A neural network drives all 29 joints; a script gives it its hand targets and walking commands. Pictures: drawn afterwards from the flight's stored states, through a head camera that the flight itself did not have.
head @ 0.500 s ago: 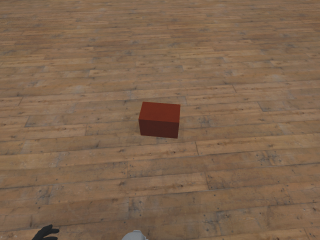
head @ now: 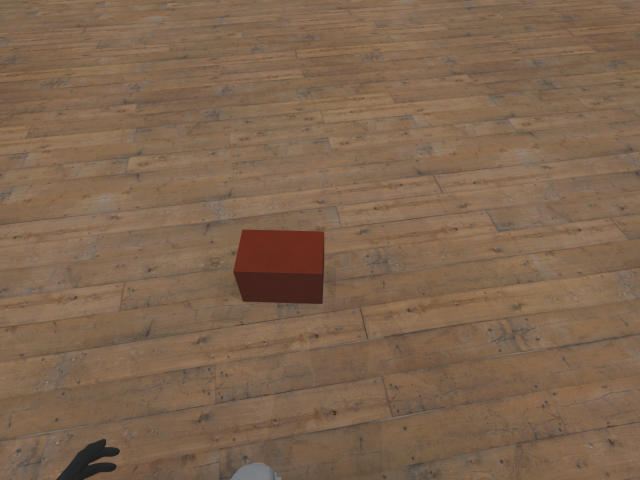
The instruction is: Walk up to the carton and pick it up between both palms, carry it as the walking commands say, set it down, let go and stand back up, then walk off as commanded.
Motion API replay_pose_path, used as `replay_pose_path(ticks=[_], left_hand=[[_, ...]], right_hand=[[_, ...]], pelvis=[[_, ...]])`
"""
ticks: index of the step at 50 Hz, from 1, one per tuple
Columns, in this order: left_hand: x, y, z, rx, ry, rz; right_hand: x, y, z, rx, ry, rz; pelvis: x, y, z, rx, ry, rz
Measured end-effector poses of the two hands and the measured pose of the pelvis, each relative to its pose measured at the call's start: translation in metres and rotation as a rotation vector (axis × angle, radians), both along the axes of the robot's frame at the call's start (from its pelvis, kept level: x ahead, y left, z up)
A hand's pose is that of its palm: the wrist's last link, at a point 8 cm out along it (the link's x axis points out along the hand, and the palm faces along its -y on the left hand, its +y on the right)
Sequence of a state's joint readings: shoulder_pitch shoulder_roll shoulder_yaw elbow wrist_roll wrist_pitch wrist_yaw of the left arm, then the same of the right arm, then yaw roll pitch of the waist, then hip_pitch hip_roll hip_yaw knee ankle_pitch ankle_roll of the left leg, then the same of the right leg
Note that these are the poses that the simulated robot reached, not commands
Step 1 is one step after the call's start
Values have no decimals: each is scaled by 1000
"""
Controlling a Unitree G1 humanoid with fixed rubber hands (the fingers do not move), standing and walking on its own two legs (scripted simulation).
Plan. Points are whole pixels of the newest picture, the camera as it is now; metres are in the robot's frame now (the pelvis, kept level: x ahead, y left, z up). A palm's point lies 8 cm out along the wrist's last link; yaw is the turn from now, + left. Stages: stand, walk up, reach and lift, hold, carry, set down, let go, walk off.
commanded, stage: walk up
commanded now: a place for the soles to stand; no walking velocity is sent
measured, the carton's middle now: (282, 267) +0.86 +0.17 -0.66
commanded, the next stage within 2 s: none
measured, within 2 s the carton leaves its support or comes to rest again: neither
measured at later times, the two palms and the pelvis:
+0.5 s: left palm (128, 402) +0.24 +0.29 -0.09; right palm out of the picture +0.15 -0.36 -0.07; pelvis +0.12 -0.02 -0.01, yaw +0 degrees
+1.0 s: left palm (130, 367) +0.29 +0.31 -0.10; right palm (572, 340) +0.33 -0.35 -0.08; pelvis +0.23 -0.02 -0.01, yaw +2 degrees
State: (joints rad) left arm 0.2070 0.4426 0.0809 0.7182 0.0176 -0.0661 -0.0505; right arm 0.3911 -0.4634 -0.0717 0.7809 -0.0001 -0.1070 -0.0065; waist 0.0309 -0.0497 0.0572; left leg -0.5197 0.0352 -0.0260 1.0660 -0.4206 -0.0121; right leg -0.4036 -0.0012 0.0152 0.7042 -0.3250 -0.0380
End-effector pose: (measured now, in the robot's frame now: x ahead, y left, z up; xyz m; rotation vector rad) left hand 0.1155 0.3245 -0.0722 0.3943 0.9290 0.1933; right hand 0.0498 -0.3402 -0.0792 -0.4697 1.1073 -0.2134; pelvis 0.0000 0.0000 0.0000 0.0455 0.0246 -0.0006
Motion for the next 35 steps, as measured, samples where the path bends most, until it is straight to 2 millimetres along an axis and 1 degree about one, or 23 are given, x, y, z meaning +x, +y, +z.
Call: replay_pose_path(ticks=[4, 7, 9, 11, 12, 14, 18, 22, 24, 26, 29, 32, 35], left_hand=[[0, 7, 5, 13, 11, 44], [4, 13, 1, 7, 20, 68], [9, 18, -4, -5, 27, 77], [19, 23, -13, -16, 32, 74], [27, 25, -18, -21, 34, 65], [45, 21, -22, -33, 36, 38], [86, 7, -20, -56, 13, -26], [114, -13, -22, -79, 13, -68], [124, -25, -22, -78, 23, -80], [133, -36, -22, -67, 35, -84], [135, -47, -24, -43, 40, -56], [134, -47, -10, -12, 42, -4], [134, -43, 2, 13, 47, 38]], right_hand=[[56, 8, -1, 20, -59, 55], [95, 17, 1, 24, -97, 92], [116, 24, 3, 19, -109, 110], [131, 29, 2, 6, -130, 116], [135, 30, 1, -3, -147, 107], [134, 28, 6, -19, -156, 84], [120, 12, 20, -57, -154, 7], [104, -6, 20, -62, -107, -38], [100, -16, 16, -55, -78, -55], [101, -28, 9, -43, -49, -67], [115, -41, -4, -28, -4, -49], [141, -45, -6, -11, 8, -11], [169, -44, -7, 10, 11, 30]], pelvis=[[20, 1, 1, -3, -7, 0], [34, 6, 0, -10, -2, 1], [44, 10, -1, -21, 6, 8], [55, 17, -7, -33, 5, 8], [60, 19, -11, -37, -5, 8], [69, 20, -10, -31, -26, 8], [88, 14, -5, -41, -53, 6], [105, 0, -4, -39, -61, 10], [114, -10, -5, -30, -52, 7], [122, -22, -8, -17, -40, 5], [135, -37, -12, -4, -42, 5], [148, -44, -6, 4, -33, 7], [161, -48, 0, 7, -24, 8]])
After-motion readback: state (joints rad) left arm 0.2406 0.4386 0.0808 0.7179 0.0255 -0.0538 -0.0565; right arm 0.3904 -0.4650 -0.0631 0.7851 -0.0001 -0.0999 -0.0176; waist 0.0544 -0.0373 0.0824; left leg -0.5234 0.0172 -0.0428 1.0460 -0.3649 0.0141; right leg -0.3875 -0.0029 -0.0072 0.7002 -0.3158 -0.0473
